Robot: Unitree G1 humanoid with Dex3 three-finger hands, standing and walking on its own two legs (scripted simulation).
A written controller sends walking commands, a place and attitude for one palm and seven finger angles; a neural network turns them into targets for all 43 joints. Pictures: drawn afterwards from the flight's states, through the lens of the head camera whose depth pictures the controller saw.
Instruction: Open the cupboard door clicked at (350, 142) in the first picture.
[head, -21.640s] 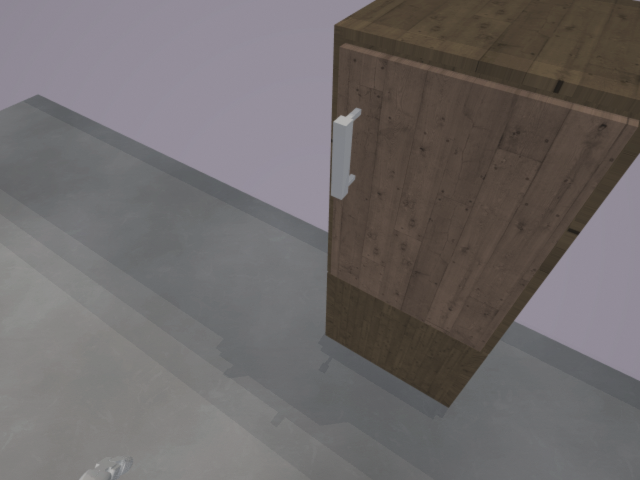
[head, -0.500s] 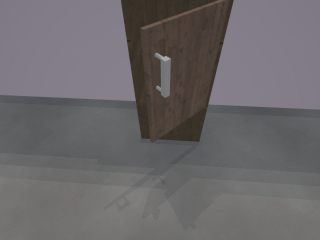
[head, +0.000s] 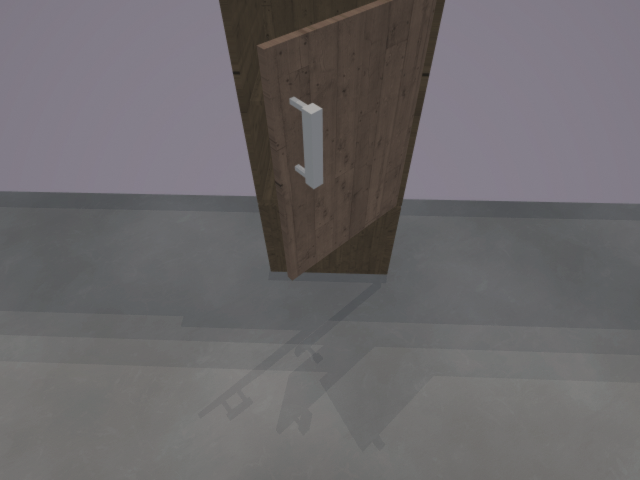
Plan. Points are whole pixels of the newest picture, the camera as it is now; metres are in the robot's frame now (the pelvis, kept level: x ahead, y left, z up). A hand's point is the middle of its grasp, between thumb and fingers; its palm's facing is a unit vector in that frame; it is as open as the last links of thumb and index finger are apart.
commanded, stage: walk to a spot facing it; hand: left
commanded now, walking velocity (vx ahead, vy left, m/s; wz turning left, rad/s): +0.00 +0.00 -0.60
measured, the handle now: (305, 143) +0.64 +0.07 +0.06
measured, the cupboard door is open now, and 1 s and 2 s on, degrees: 44 44 44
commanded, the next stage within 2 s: none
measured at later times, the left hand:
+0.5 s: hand (207, 479) +0.15 +0.18 -0.16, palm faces -0.20 -0.93 -0.31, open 7.4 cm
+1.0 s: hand (242, 444) +0.20 +0.14 -0.17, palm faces -0.49 -0.85 -0.19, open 7.4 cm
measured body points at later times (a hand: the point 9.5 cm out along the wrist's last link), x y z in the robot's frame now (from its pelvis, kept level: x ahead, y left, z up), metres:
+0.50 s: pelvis -0.01 -0.02 -0.02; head +0.04 -0.05 +0.43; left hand +0.16 +0.23 -0.14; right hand -0.02 -0.26 -0.18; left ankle +0.01 +0.12 -0.73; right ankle -0.02 -0.13 -0.74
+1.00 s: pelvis +0.02 +0.00 +0.00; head +0.09 +0.00 +0.45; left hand +0.22 +0.18 -0.16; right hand -0.05 -0.26 -0.12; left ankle +0.07 +0.11 -0.74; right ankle -0.07 -0.11 -0.66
